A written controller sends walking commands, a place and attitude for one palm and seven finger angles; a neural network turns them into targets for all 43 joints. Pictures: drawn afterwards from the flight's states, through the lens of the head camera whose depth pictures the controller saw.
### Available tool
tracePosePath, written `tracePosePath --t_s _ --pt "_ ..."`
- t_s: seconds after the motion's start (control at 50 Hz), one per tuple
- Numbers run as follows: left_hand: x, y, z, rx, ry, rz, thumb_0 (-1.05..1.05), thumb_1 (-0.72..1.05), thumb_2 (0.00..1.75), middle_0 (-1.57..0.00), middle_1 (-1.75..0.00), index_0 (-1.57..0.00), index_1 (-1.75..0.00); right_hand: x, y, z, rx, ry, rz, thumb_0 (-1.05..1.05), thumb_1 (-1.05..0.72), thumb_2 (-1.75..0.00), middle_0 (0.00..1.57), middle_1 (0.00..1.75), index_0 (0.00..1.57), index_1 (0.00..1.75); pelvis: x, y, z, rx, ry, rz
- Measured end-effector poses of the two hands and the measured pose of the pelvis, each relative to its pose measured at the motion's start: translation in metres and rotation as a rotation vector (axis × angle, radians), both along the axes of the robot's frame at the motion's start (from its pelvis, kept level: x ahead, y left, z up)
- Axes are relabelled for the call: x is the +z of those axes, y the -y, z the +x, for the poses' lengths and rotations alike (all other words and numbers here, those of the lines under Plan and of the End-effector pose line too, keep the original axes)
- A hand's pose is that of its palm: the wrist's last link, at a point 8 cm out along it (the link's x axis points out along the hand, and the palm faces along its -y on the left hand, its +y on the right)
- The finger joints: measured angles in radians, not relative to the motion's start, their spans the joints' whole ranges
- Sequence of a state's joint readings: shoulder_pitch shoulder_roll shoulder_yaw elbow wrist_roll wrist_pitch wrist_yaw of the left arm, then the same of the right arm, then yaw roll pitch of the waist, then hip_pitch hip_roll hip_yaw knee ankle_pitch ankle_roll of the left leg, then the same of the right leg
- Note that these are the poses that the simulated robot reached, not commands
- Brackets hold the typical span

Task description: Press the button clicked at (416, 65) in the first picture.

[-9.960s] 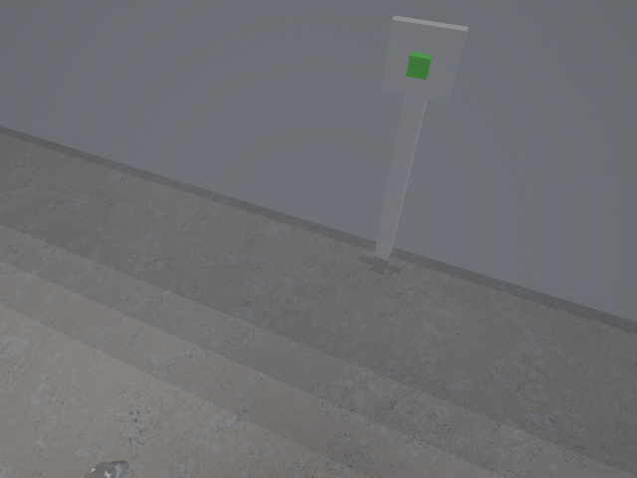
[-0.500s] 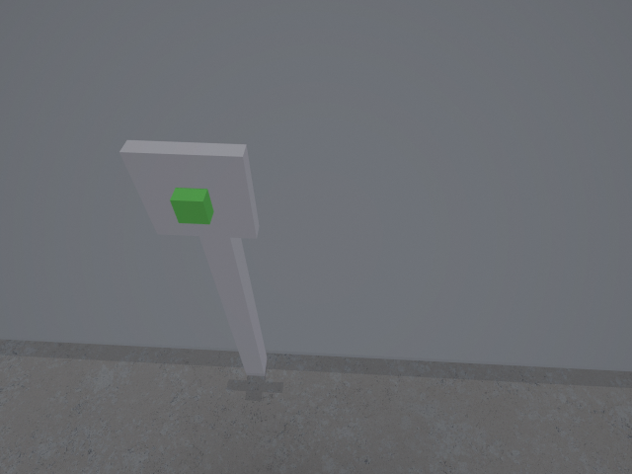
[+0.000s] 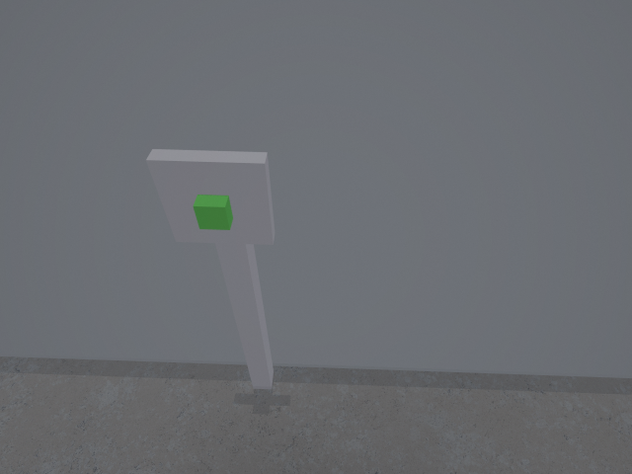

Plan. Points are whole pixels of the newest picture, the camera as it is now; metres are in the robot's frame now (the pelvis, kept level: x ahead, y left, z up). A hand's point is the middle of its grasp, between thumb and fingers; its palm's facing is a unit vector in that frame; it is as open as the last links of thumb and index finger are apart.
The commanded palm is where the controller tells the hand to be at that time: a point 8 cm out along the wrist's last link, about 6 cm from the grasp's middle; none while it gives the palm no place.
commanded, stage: look again from close up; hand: left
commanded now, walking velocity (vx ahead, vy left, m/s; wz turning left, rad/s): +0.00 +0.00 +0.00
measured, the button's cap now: (214, 211) +0.49 +0.21 +0.05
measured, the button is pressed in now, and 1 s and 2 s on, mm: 0 0 0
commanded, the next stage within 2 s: raise the hand and make a fist in 0.08 s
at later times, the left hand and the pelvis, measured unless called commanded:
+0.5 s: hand (186, 426) +0.18 +0.18 -0.02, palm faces +0.02 -1.00 -0.02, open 6.2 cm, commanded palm +0.12 +0.24 -0.05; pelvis -0.02 -0.01 -0.06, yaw +1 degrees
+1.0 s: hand (168, 443) +0.16 +0.19 -0.02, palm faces +0.03 -1.00 -0.04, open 3.2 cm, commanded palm +0.13 +0.24 -0.01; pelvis -0.03 -0.02 -0.07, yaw +2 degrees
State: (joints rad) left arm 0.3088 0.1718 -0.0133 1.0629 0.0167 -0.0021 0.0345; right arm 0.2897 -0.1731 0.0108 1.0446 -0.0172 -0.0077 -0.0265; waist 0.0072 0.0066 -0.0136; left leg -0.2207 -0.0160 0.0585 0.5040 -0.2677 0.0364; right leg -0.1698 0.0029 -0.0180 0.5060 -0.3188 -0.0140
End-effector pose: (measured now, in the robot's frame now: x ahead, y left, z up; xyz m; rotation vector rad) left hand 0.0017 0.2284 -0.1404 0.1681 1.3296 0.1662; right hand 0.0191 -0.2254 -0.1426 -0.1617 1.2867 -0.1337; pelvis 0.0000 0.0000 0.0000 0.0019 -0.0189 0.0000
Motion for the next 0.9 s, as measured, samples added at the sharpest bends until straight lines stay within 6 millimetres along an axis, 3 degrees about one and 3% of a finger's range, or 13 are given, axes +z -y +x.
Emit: tracePosePath --t_s 0.2,0.22,0.28,0.36,0.42,0.5,0.56,0.62,0.68,0.74,0.82,0.9 --pt "0.0 -0.001 -0.004 -0.006 -0.059 -0.006 0.01 0.91 0.9 -0.19 -0.29 -0.19 -0.29 -0.003 -0.013 -0.028 -0.017 -0.118 0.026 0.01 -0.91 -0.9 0.2 0.3 0.2 0.29 0.001 -0.004 0.006 -0.003 -0.017 -0.002" --pt "0.004 -0.001 0.005 0.049 -0.01 -0.016 0.01 0.91 0.9 -0.19 -0.3 -0.2 -0.3 -0.001 -0.012 -0.026 -0.027 -0.094 0.022 0.01 -0.91 -0.9 0.2 0.3 0.2 0.29 0.0 -0.005 0.006 0.0 -0.021 -0.005" --pt "0.049 -0.007 0.066 0.103 0.388 0.026 0.02 0.91 0.9 -0.21 -0.31 -0.21 -0.31 0.008 -0.004 -0.001 -0.036 0.1 -0.026 0.01 -0.91 -0.9 0.2 0.3 0.2 0.29 -0.002 -0.005 0.006 0.008 -0.038 0.008" --pt "0.11 -0.012 0.144 0.077 0.872 0.022 0.02 0.91 0.9 -0.26 -0.37 -0.26 -0.37 0.016 0.015 0.052 -0.002 0.342 -0.062 0.02 -0.91 -0.9 0.2 0.3 0.2 0.29 -0.012 -0.004 -0.001 0.037 -0.091 0.001" --pt "0.132 -0.01 0.171 -0.005 1.155 -0.04 0.01 0.91 0.9 -0.32 -0.43 -0.32 -0.43 0.026 0.029 0.099 0.031 0.514 -0.085 0.02 -0.91 -0.9 0.2 0.3 0.2 0.29 -0.028 0.001 -0.008 0.018 -0.157 0.004" --pt "0.121 -0.001 0.16 -0.156 1.324 -0.138 0.01 0.91 0.9 -0.41 -0.53 -0.41 -0.53 0.041 0.042 0.155 0.101 0.715 -0.112 0.01 -0.91 -0.9 0.2 0.3 0.2 0.29 -0.056 0.009 -0.018 0.01 -0.217 0.007" --pt "0.096 -0.002 0.134 -0.133 1.272 -0.18 0.01 0.91 0.9 -0.49 -0.62 -0.49 -0.61 0.049 0.043 0.185 0.155 0.817 -0.129 0.01 -0.91 -0.9 0.2 0.3 0.2 0.29 -0.073 0.014 -0.022 0.019 -0.236 -0.001" --pt "0.082 -0.006 0.108 -0.055 1.212 -0.152 0.01 0.91 0.9 -0.57 -0.7 -0.57 -0.7 0.051 0.035 0.202 0.203 0.861 -0.132 0.01 -0.91 -0.9 0.2 0.3 0.19 0.29 -0.083 0.018 -0.024 0.033 -0.243 -0.019" --pt "0.089 -0.009 0.095 -0.041 1.239 -0.094 0.02 0.91 0.9 -0.65 -0.79 -0.65 -0.79 0.043 0.023 0.204 0.243 0.849 -0.115 0.01 -0.91 -0.9 0.19 0.3 0.19 0.29 -0.088 0.022 -0.027 0.049 -0.245 -0.041" --pt "0.104 -0.007 0.101 -0.092 1.312 -0.078 0.02 0.91 0.9 -0.73 -0.88 -0.73 -0.88 0.027 0.009 0.193 0.262 0.798 -0.077 0.01 -0.9 -0.9 0.2 0.3 0.2 0.29 -0.09 0.024 -0.032 0.061 -0.246 -0.059" --pt "0.114 -0.002 0.123 -0.176 1.319 -0.125 0.02 0.9 0.9 -0.84 -1.0 -0.84 -1.0 0.003 -0.003 0.163 0.222 0.697 -0.016 0.01 -0.9 -0.9 0.2 0.3 0.2 0.29 -0.088 0.025 -0.037 0.059 -0.245 -0.067" --pt "0.118 -0.005 0.137 -0.179 1.241 -0.155 0.02 0.9 0.9 -0.95 -1.12 -0.95 -1.12 -0.009 -0.004 0.125 0.134 0.597 0.013 0.01 -0.9 -0.9 0.2 0.3 0.2 0.3 -0.078 0.023 -0.037 0.046 -0.237 -0.055"
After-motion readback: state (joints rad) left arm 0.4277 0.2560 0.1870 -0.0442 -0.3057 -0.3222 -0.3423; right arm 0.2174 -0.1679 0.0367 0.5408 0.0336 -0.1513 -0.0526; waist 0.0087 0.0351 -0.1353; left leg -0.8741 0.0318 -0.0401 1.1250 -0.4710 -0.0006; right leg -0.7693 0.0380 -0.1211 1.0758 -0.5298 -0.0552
